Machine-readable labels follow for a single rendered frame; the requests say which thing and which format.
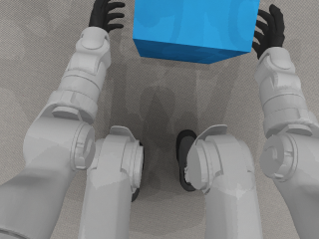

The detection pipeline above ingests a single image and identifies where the left robot forearm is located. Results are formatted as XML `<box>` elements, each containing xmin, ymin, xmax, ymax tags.
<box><xmin>23</xmin><ymin>26</ymin><xmax>112</xmax><ymax>161</ymax></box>

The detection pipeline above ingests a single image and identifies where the robot left shin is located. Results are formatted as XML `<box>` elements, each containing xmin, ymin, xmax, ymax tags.
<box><xmin>87</xmin><ymin>125</ymin><xmax>137</xmax><ymax>194</ymax></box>

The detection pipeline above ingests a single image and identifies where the robot right hand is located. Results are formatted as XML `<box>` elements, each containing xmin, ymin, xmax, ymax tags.
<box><xmin>251</xmin><ymin>4</ymin><xmax>285</xmax><ymax>60</ymax></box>

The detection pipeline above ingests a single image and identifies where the robot left hand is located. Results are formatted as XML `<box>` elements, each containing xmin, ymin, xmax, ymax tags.
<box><xmin>89</xmin><ymin>0</ymin><xmax>126</xmax><ymax>34</ymax></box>

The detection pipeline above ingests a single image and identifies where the left robot upper arm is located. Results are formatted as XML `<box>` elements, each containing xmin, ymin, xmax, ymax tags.
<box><xmin>0</xmin><ymin>116</ymin><xmax>96</xmax><ymax>239</ymax></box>

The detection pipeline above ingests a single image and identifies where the robot left thigh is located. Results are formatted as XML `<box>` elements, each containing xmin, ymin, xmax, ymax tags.
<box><xmin>78</xmin><ymin>134</ymin><xmax>144</xmax><ymax>239</ymax></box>

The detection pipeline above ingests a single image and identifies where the carton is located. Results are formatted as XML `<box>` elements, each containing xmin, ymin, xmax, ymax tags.
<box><xmin>133</xmin><ymin>0</ymin><xmax>260</xmax><ymax>65</ymax></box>

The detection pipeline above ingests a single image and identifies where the right robot upper arm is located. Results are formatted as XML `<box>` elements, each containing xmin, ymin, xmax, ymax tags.
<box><xmin>259</xmin><ymin>131</ymin><xmax>319</xmax><ymax>239</ymax></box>

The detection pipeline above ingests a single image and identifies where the right robot forearm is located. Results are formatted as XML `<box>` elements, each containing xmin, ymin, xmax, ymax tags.
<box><xmin>254</xmin><ymin>47</ymin><xmax>319</xmax><ymax>139</ymax></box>

